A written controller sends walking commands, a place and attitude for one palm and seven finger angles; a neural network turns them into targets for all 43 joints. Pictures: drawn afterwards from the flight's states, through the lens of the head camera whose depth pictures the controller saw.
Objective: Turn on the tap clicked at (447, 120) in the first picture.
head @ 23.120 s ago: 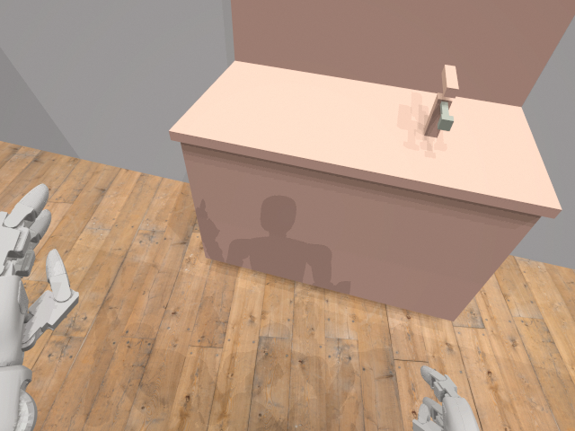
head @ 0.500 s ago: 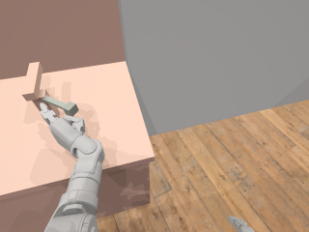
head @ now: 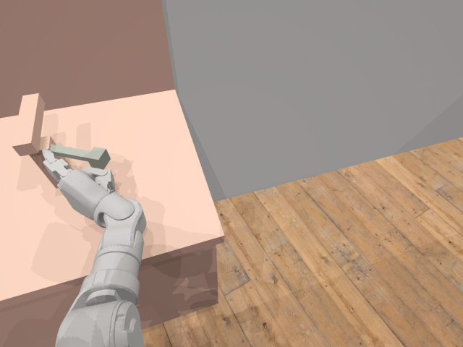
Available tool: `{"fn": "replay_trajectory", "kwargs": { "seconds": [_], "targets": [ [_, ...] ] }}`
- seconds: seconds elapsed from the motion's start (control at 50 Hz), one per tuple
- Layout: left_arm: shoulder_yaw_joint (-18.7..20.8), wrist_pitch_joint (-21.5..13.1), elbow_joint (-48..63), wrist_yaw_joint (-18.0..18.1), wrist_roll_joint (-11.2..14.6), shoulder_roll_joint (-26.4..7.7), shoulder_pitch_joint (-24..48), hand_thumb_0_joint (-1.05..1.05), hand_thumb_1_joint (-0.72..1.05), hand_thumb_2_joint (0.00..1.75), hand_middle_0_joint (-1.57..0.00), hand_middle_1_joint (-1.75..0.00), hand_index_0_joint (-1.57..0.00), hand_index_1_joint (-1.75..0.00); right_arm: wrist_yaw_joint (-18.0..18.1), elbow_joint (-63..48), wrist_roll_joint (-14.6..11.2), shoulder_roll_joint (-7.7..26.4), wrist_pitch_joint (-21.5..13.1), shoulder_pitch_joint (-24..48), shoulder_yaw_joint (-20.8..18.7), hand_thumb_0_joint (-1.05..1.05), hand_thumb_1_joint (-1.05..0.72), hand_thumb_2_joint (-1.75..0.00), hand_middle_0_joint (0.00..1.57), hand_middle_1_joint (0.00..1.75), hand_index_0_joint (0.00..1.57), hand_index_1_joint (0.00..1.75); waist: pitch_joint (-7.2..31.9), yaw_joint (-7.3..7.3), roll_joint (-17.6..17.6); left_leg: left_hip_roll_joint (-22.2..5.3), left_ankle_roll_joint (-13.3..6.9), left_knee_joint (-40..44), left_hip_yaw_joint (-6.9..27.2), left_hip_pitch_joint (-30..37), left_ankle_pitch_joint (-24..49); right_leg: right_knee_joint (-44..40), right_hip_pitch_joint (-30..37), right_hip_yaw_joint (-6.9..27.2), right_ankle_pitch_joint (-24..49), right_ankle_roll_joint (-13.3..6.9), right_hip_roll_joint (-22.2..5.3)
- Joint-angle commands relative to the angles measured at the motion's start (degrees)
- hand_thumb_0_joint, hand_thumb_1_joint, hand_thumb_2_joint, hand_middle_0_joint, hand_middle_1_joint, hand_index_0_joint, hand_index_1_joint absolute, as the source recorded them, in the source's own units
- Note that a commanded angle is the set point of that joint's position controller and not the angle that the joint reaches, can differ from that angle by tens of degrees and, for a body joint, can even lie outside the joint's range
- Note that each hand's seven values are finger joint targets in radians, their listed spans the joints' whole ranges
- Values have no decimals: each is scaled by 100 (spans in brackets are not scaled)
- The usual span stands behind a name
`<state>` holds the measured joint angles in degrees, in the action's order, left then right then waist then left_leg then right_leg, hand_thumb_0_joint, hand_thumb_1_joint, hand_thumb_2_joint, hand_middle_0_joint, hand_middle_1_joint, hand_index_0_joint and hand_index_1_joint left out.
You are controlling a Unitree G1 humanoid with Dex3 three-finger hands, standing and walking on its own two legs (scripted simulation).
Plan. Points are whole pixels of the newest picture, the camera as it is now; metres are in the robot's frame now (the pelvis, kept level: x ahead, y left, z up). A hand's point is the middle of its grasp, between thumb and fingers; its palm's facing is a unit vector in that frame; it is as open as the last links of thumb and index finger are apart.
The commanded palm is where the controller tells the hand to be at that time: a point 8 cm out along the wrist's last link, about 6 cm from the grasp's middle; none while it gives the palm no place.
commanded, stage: push the lever round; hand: left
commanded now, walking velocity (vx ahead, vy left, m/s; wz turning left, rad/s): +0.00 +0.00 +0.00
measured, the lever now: (98, 158) +0.43 +0.25 +0.08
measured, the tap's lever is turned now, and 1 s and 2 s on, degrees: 60 64 64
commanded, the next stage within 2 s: lift the hand up off the lever in 0.14 s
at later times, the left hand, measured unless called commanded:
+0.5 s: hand (109, 167) +0.41 +0.23 +0.08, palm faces +0.84 -0.54 -0.07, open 7.9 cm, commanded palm +0.36 +0.23 +0.08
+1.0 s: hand (108, 165) +0.40 +0.22 +0.09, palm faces +0.84 -0.54 -0.07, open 7.8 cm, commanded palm +0.35 +0.23 +0.10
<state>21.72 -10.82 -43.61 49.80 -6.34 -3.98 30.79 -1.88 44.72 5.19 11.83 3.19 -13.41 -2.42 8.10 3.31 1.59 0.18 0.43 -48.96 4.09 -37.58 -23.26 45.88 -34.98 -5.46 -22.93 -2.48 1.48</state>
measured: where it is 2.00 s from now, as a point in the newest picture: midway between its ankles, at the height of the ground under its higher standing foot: outside the picture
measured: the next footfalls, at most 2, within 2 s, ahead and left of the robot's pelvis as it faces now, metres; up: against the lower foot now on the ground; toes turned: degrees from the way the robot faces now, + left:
none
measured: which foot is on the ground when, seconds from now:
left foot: down 0.00-1.00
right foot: down 0.00-1.00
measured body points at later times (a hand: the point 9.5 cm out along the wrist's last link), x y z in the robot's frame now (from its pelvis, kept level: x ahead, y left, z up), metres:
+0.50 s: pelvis -0.01 +0.00 +0.00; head +0.03 +0.01 +0.45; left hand +0.36 +0.25 +0.08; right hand +0.08 -0.24 -0.13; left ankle +0.01 +0.12 -0.70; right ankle +0.00 -0.09 -0.70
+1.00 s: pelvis +0.00 +0.00 +0.01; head +0.02 +0.00 +0.46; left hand +0.35 +0.25 +0.10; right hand +0.12 -0.24 -0.11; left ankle +0.01 +0.12 -0.70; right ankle +0.00 -0.09 -0.70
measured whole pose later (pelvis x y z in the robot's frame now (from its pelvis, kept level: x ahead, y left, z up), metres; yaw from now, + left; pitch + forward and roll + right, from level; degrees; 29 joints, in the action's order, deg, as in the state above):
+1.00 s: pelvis +0.00 +0.00 +0.01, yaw +0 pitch +9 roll -1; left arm 20.2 -6.5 -40.2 49.9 -5.3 -2.2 31.1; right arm -1.6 43.8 4.6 11.5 3.0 -10.6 -1.8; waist 7.1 2.4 1.8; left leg 0.3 0.4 -43.9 3.9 -32.0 -20.8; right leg 41.1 -29.6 -5.2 -20.6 -2.5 1.4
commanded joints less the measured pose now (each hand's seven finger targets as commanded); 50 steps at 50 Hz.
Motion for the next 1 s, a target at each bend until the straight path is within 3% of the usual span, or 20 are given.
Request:
{"fn": "replay_trajectory", "kwargs": {
  "seconds": [0.0, 0.1, 0.12, 0.16, 0.22, 0.26, 0.3, 0.38, 0.42, 0.52, 0.58, 0.62, 0.66, 0.68, 0.72, 0.78, 0.96, 0.98],
  "targets": [
    [-400, -435, 1133, -11, -187, -646, 2522, 0, 90, 90, -15, -15, -15, -15, 45, -598, -3, 732, -241, 175, -229, 0, -90, -90, 20, 30, 20, 30, 1670, 123, 77, 12, -101, 498, -118, 945, 1596, -652, 803, 204, 1541, 67, -129],
    [-412, -486, 944, 58, -282, -664, 2845, 0, 90, 90, -15, -15, -15, -15, 29, -530, 29, 736, -245, 140, -220, 0, -90, -90, 20, 30, 20, 30, 1710, 153, 237, 9, -60, 522, -71, 972, 1537, -606, 655, 166, 1347, 39, -123],
    [-346, -493, 883, 83, -292, -727, 2941, 0, 90, 90, -15, -15, -15, -15, 29, -512, 49, 750, -249, 110, -225, 0, -90, -90, 20, 30, 20, 30, 1756, 185, 109, 2, -66, 491, -64, 976, 1593, -581, 641, 151, 1401, 45, -114],
    [-123, -490, 755, 114, -313, -928, 2826, 0, 90, 90, -15, -15, -15, -15, 40, -493, 66, 762, -233, 77, -235, 0, -90, -90, 20, 30, 20, 30, 1847, 137, 14, 7, -62, 479, -76, 914, 1679, -561, 755, 162, 1528, 54, -120],
    [-139, -517, 633, 117, -362, -957, 3036, 0, 90, 90, -15, -15, -15, -15, 35, -496, 71, 751, -204, 49, -226, 0, -90, -90, 20, 30, 20, 30, 1860, 173, -40, 16, -84, 451, -109, 841, 1657, -556, 756, 188, 1581, 67, -134],
    [-39, -553, 828, 124, -367, -1059, 2995, 0, 90, 90, -15, -15, -15, -15, 33, -511, 74, 758, -185, 42, -243, 0, -90, -90, 20, 30, 20, 30, 2025, 104, 116, 7, -55, 458, -101, 973, 1817, -528, 832, 197, 1675, 54, -122],
    [-193, -546, 852, 119, -365, -908, 3003, 0, 90, 90, -15, -15, -15, -15, 19, -551, 74, 730, -187, 53, -234, 0, -90, -90, 20, 30, 20, 30, 2040, 134, 46, 7, -74, 463, -126, 1008, 1829, -543, 856, 184, 1710, 63, -113],
    [-176, -536, 1057, 110, -359, -932, 2881, 0, 90, 90, -15, -15, -15, -15, -4, -598, 65, 719, -191, 76, -226, 0, -90, -90, 20, 30, 20, 30, 2039, 81, 177, 7, -74, 515, -136, 1075, 1831, -577, 937, 189, 1700, 55, -97],
    [-151, -523, 1166, 98, -309, -960, 2773, 0, 90, 90, -15, -15, -15, -15, -8, -635, 50, 721, -199, 93, -230, 0, -90, -90, 20, 30, 20, 30, 2042, 62, 24, 8, -89, 516, -149, 1040, 1829, -614, 1057, 198, 1786, 63, -95],
    [-354, -329, 1046, 4, -192, -691, 2454, 0, 90, 90, -15, -15, -15, -15, -8, -672, 1, 739, -207, 165, -213, 0, -90, -90, 20, 30, 20, 30, 1604, 54, -56, 13, -104, 715, -150, 992, 1572, -809, 1088, 184, 1534, 52, -99],
    [-421, -299, 1383, 27, -195, -651, 2544, 0, 90, 90, -15, -15, -15, -15, -16, -693, -13, 723, -231, 233, -204, 0, -90, -90, 20, 30, 20, 30, 1635, 29, 151, 17, -98, 776, -146, 1148, 1556, -857, 1095, 180, 1437, 35, -105],
    [-442, -292, 1561, 51, -183, -628, 2411, 0, 90, 90, -15, -15, -15, -15, -22, -723, -10, 707, -253, 258, -212, 0, -90, -90, 20, 30, 20, 30, 1714, -29, 102, 12, -85, 767, -153, 1199, 1687, -846, 1207, 167, 1574, 24, -97],
    [-296, -215, 1514, 51, -160, -746, 2243, 0, 90, 90, -15, -15, -15, -15, -2, -692, -20, 722, -245, 280, -214, 0, -90, -90, 20, 30, 20, 30, 1594, -45, -21, 5, -73, 812, -141, 1152, 1658, -891, 1268, 155, 1555, 29, -112],
    [-467, -187, 1557, 28, -150, -571, 2244, 0, 90, 90, -15, -15, -15, -15, -1, -727, -23, 707, -242, 299, -204, 0, -90, -90, 20, 30, 20, 30, 1593, -30, -43, 18, -79, 847, -162, 1159, 1645, -896, 1291, 161, 1563, 37, -122],
    [-389, -77, 1403, 24, -117, -653, 2221, 0, 90, 90, -15, -15, -15, -15, 28, -729, -49, 723, -229, 361, -187, 0, -90, -90, 20, 30, 20, 30, 1417, -26, -192, 29, -111, 891, -189, 1045, 1484, -1005, 1323, 196, 1472, 50, -146],
    [-454, 16, 1483, 29, -106, -598, 2368, 0, 90, 90, -15, -15, -15, -15, 58, -738, -78, 709, -221, 445, -166, 0, -90, -90, 20, 30, 20, 30, 1301, -6, -111, 34, -118, 992, -203, 1128, 1350, -1112, 1312, 216, 1295, 60, -171],
    [-267, 75, 1732, 59, -169, -893, 2365, 0, 90, 90, -15, -15, -15, -15, 111, -716, -63, 686, -204, 493, -189, 0, -90, -90, 20, 30, 20, 30, 1696, -96, -18, 30, -103, 944, -239, 1300, 1672, -1068, 1584, 256, 1734, 68, -188],
    [-453, 98, 1740, 33, -170, -713, 2463, 0, 90, 90, -15, -15, -15, -15, 106, -730, -73, 665, -195, 507, -167, 0, -90, -90, 20, 30, 20, 30, 1623, -44, 86, 26, -94, 966, -231, 1347, 1684, -1058, 1513, 245, 1709, 61, -198]
  ]
}}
